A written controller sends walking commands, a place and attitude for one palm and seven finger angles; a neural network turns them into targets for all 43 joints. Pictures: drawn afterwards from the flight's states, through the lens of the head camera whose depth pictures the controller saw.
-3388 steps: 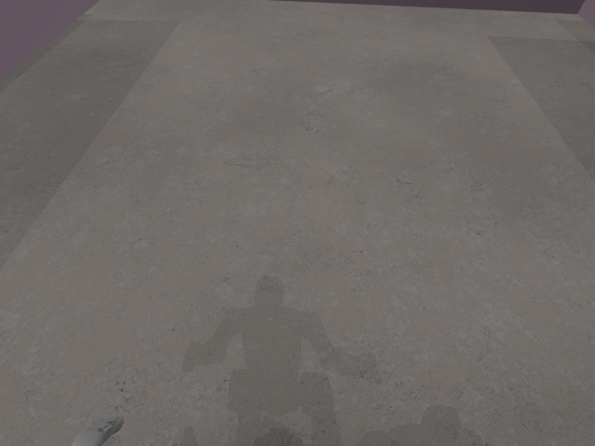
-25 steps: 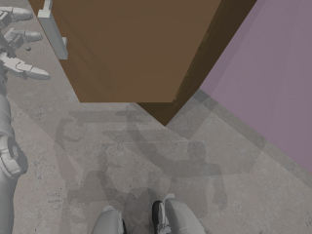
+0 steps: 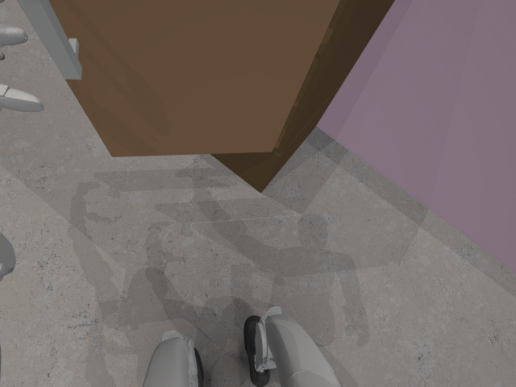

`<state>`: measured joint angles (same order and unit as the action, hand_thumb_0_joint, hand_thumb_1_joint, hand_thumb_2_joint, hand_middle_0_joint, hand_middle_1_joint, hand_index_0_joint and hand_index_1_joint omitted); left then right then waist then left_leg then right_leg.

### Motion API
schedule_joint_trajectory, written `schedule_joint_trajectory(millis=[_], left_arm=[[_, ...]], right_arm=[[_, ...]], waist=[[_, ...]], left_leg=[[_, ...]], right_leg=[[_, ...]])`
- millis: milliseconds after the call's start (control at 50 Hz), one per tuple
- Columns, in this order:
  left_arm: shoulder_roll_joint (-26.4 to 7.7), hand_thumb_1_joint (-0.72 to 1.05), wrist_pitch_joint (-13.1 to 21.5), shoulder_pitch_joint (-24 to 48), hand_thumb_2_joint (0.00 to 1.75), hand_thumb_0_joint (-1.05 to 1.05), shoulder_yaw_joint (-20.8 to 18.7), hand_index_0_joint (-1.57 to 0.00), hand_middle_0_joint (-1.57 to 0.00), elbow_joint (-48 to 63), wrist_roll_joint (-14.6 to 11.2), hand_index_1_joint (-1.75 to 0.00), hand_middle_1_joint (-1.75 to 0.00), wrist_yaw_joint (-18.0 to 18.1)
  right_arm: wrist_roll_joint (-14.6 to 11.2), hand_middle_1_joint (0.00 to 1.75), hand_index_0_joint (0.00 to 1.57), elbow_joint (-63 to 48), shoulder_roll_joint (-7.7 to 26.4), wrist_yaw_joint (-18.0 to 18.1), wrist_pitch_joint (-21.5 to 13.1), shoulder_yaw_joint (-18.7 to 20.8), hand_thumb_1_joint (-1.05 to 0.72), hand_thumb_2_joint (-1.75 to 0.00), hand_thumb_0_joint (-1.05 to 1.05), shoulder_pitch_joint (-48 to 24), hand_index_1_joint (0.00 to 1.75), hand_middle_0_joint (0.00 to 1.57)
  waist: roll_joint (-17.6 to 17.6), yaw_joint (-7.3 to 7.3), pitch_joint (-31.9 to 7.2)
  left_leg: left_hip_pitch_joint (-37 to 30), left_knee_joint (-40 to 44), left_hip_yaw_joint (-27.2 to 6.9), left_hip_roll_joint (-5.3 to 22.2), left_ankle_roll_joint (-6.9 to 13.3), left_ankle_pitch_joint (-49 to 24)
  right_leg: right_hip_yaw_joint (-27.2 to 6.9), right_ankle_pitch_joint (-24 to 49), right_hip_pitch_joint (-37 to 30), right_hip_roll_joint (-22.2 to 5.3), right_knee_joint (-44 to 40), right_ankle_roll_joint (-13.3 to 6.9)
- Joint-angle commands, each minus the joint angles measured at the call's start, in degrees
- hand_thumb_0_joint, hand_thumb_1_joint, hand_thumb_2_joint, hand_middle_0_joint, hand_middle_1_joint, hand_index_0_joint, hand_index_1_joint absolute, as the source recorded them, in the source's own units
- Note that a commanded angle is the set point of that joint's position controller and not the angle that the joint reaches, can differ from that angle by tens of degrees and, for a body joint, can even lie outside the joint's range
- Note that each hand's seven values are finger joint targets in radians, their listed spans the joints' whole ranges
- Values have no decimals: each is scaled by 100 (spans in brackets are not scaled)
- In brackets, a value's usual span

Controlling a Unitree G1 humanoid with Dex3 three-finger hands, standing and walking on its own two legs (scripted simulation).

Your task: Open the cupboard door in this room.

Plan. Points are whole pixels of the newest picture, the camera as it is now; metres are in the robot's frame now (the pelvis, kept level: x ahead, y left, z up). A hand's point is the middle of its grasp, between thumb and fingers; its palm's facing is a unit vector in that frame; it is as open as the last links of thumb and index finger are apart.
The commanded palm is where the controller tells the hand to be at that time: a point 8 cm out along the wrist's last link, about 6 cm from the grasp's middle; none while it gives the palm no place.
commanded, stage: slide the fingers in behind the handle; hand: left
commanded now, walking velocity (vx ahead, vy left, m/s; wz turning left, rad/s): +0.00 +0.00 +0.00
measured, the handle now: (56, 25) +0.60 +0.19 +0.08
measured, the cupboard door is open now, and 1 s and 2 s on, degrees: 44 42 41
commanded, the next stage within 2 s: close the thumb around the handle in 1.52 s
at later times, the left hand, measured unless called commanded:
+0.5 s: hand (14, 54) +0.55 +0.23 +0.08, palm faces -0.01 -1.00 -0.01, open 14.1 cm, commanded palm +0.54 +0.24 +0.08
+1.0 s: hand (32, 53) +0.56 +0.21 +0.08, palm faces +0.03 -1.00 -0.02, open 15.0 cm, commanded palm +0.54 +0.21 +0.08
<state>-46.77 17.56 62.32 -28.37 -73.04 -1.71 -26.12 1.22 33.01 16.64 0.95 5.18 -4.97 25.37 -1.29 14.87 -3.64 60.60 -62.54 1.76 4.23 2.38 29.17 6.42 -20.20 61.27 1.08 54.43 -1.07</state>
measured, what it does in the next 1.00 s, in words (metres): stands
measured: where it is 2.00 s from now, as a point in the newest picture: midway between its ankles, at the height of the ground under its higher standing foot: (227, 379)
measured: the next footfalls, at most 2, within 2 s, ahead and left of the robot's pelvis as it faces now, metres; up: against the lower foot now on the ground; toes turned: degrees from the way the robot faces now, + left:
none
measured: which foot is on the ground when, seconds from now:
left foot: down 0.00-1.00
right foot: down 0.00-1.00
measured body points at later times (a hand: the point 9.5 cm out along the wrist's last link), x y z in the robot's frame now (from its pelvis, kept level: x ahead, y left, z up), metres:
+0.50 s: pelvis +0.02 +0.01 +0.01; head +0.19 +0.05 +0.42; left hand +0.55 +0.29 +0.08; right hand +0.00 -0.25 -0.09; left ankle -0.01 +0.09 -0.66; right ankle +0.04 -0.12 -0.66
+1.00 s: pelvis +0.02 +0.00 +0.00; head +0.19 +0.04 +0.42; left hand +0.55 +0.27 +0.08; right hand +0.00 -0.27 -0.10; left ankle -0.01 +0.09 -0.66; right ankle +0.04 -0.12 -0.66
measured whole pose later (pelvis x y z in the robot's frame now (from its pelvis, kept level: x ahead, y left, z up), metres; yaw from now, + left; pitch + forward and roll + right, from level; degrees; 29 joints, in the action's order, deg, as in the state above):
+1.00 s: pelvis +0.02 +0.00 +0.00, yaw +3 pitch +27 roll -5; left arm -33.3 19.4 62.0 -17.3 -69.3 -5.9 -14.2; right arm 2.9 37.2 14.9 -2.0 4.2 -2.3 24.2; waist -1.5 11.3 -5.4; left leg 58.4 -61.4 -1.0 2.4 1.6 29.9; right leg 8.8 -22.7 58.1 -0.5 54.2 -1.4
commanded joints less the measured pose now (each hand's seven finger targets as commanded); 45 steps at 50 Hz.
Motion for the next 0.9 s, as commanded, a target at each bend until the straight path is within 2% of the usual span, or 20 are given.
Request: schedule_joint_trajectory(millis=[0, 20, 60, 140, 180, 240, 300, 360, 400, 420, 460, 520, 540, 600, 660, 700, 740, 800, 840, 880], left_arm=[[-1301, -50, 432, 2514, 30, 0, 32, -30, -30, 1250, -234, -120, -120, 65], [-1084, -50, 449, 2605, 30, 0, 139, -30, -30, 1371, -300, -120, -120, 58], [-1174, -50, 362, 2404, 30, 0, 40, -30, -30, 1297, -277, -120, -120, 82], [-777, -50, 341, 2271, 30, 0, 207, -30, -30, 1650, -286, -120, -120, 209], [-806, -50, 322, 2251, 30, 0, 121, -30, -30, 1530, -295, -120, -120, 326], [-315, -50, 409, 2392, 30, 0, 459, -30, -30, 1765, -259, -120, -120, 444], [-123, -50, 385, 2341, 30, 0, 544, -30, -30, 1459, -254, -120, -120, 536], [9, -50, 465, 2389, 30, 0, 620, -30, -30, 1575, -255, -120, -120, 530], [208, -50, 469, 2385, 30, 0, 739, -30, -30, 1560, -279, -120, -120, 527], [252, -50, 511, 2433, 30, 0, 782, -30, -30, 1614, -305, -120, -120, 527], [307, -50, 517, 2515, 30, 0, 818, -30, -30, 1578, -298, -120, -120, 538], [407, -50, 517, 2507, 30, 0, 901, -30, -30, 1489, -280, -120, -120, 572], [540, -50, 519, 2643, 30, 0, 1028, -30, -30, 1527, -262, -120, -120, 574], [552, -50, 489, 2510, 30, 0, 999, -30, -30, 1417, -247, -120, -120, 615], [983, -50, 518, 2621, 30, 0, 1328, -30, -30, 1540, -257, -120, -120, 612], [969, -50, 465, 2614, 30, 0, 1319, -30, -30, 1417, -256, -120, -120, 641], [951, -50, 501, 2770, 30, 0, 1341, -30, -30, 1473, -232, -120, -120, 674], [1261, -50, 448, 2766, 30, 0, 1562, -30, -30, 1351, -194, -120, -120, 726], [1215, -50, 512, 2940, 30, 0, 1554, -30, -30, 1556, -185, -120, -120, 762], [1420, -50, 492, 2771, 30, 0, 1679, -30, -30, 1502, -183, -120, -120, 772]], right_arm=[[24, 30, 20, -33, 1190, 21, -38, 441, -90, -90, 0, 1239, 30, 20], [25, 30, 20, -24, 1185, 18, -54, 460, -90, -90, 0, 1273, 30, 20], [32, 30, 20, -3, 1211, 3, -28, 466, -90, -90, 0, 1280, 30, 20], [50, 30, 20, -17, 1164, -55, 8, 519, -90, -90, 0, 1313, 30, 20], [57, 30, 20, -36, 1158, -66, 33, 510, -90, -90, 0, 1299, 30, 20], [68, 30, 20, -5, 1109, -109, 28, 551, -90, -90, 0, 1289, 30, 20], [80, 30, 20, 65, 1102, -123, 33, 557, -90, -90, 0, 1299, 30, 20], [85, 30, 20, 91, 1079, -126, 15, 576, -90, -90, 0, 1309, 30, 20], [94, 30, 20, 125, 1052, -135, 11, 580, -90, -90, 0, 1300, 30, 20], [94, 30, 20, 113, 1045, -135, -2, 571, -90, -90, 0, 1311, 30, 20], [102, 30, 20, 172, 1042, -148, -1, 583, -90, -90, 0, 1265, 30, 20], [96, 30, 20, 184, 1034, -135, -9, 577, -90, -90, 0, 1289, 30, 20], [105, 30, 20, 214, 1009, -147, -16, 575, -90, -90, 0, 1266, 30, 20], [109, 30, 20, 232, 1026, -162, -19, 597, -90, -90, 0, 1277, 30, 20], [125, 30, 20, 271, 981, -189, -50, 614, -90, -90, 0, 1258, 30, 20], [131, 30, 20, 297, 1000, -187, -50, 608, -90, -90, 0, 1255, 30, 20], [127, 30, 20, 311, 1002, -186, -65, 612, -90, -90, 0, 1272, 30, 20], [133, 30, 20, 349, 981, -211, -86, 622, -90, -90, 0, 1247, 30, 20], [156, 30, 20, 371, 992, -208, -100, 635, -90, -90, 0, 1285, 30, 20], [162, 30, 20, 380, 967, -238, -105, 643, -90, -90, 0, 1268, 30, 20]], waist=[[-1410, 21, -3168], [-1482, 75, -3214], [-1542, -10, -3247], [-1721, -71, -3468], [-1303, -43, -3179], [-1645, -22, -3262], [-1220, 74, -2896], [-1438, 32, -3198], [-1333, 62, -3142], [-1498, 63, -3085], [-1468, 84, -3093], [-1290, 129, -3021], [-1512, 136, -3045], [-1224, 140, -3041], [-1549, 166, -3183], [-1307, 217, -3059], [-1401, 203, -3090], [-1351, 272, -2943], [-1494, 259, -3182], [-1465, 252, -3201]], left_leg=[[-2383, 629, -609, -129, -76, -2722], [-2615, 631, -648, -119, -74, -2902], [-2740, 663, -672, -101, -125, -3050], [-3329, 641, -778, -52, -235, -3849], [-3008, 685, -755, -64, -191, -3565], [-3406, 686, -827, -45, -280, -3933], [-3123, 719, -790, -61, -226, -3563], [-3382, 686, -809, -70, -276, -3913], [-3324, 668, -789, -74, -255, -3892], [-3420, 681, -825, -68, -289, -4048], [-3395, 663, -804, -75, -277, -3877], [-3234, 647, -802, -103, -233, -3815], [-3323, 650, -821, -95, -270, -3863], [-3180, 639, -790, -121, -221, -3608], [-3465, 615, -839, -110, -280, -3871], [-3222, 596, -781, -134, -216, -3614], [-3266, 615, -828, -133, -236, -3626], [-3191, 621, -810, -154, -208, -3352], [-3379, 593, -859, -136, -239, -3632], [-3412, 581, -833, -146, -232, -3676]], right_leg=[[-378, 1361, -1478, 243, -358, -27], [-344, 1423, -1360, 252, -351, -43], [-312, 1418, -1325, 247, -370, -33], [-231, 1583, -1099, 258, -353, -43], [-230, 1570, -1271, 277, -390, -28], [-206, 1548, -1021, 269, -390, -44], [-199, 1447, -1057, 282, -446, -30], [-216, 1587, -1064, 267, -409, -44], [-218, 1647, -1106, 264, -415, -40], [-193, 1642, -1031, 268, -399, -66], [-209, 1597, -1021, 269, -413, -51], [-214, 1653, -1080, 261, -394, -66], [-211, 1610, -971, 250, -386, -57], [-221, 1575, -1069, 253, -410, -52], [-190, 1588, -886, 245, -378, -60], [-220, 1615, -982, 244, -401, -54], [-216, 1573, -951, 239, -379, -62], [-199, 1430, -849, 227, -415, -60], [-200, 1524, -849, 219, -363, -68], [-194, 1593, -869, 223, -379, -72]])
